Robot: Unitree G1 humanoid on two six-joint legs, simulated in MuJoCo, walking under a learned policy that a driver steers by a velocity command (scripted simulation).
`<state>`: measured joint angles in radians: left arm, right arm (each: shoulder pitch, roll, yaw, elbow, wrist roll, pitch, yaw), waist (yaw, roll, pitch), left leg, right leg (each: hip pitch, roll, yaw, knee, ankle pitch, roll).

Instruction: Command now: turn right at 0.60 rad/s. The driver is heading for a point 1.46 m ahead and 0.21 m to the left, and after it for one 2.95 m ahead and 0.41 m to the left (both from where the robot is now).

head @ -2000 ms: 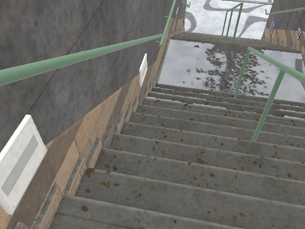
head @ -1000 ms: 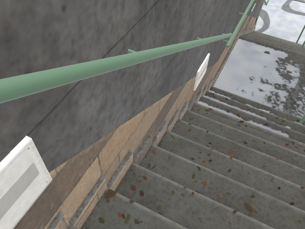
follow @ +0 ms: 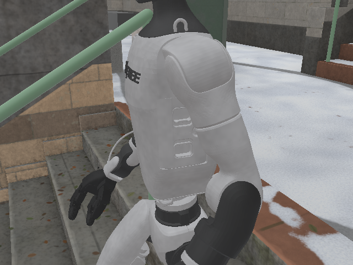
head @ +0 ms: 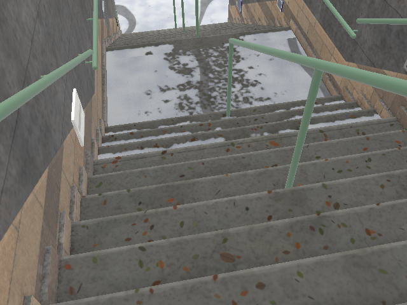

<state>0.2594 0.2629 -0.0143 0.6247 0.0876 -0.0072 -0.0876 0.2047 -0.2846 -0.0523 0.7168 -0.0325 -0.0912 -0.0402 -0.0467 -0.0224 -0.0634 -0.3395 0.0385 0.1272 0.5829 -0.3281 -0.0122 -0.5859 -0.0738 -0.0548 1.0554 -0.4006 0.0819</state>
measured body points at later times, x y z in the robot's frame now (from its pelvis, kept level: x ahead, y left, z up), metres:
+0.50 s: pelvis +0.01 -0.04 +0.01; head +0.02 -0.05 +0.46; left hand +0.02 +0.21 -0.12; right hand +0.04 -0.29 -0.13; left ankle +0.07 +0.14 -0.63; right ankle -0.02 -0.10 -0.72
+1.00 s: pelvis +0.22 +0.11 -0.15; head +0.22 +0.12 +0.30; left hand +0.06 +0.31 -0.30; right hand +0.39 -0.11 -0.27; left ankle +0.23 +0.20 -0.89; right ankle +0.03 -0.10 -0.64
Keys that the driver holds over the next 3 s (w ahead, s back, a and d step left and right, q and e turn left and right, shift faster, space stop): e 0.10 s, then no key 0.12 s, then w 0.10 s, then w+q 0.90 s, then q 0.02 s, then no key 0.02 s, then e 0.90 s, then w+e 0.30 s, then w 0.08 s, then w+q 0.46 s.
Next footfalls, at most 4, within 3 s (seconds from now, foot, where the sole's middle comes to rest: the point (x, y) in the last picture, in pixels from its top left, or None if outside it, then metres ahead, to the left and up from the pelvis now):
0.04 right None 0.02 -0.11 -0.76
0.94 left None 0.27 0.21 -0.93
1.40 right None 0.61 0.13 -1.09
1.76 left None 0.56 0.33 -1.09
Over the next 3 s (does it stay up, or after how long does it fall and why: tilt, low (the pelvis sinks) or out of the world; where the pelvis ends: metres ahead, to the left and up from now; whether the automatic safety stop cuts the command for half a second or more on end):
stays up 0.82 0.22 -0.49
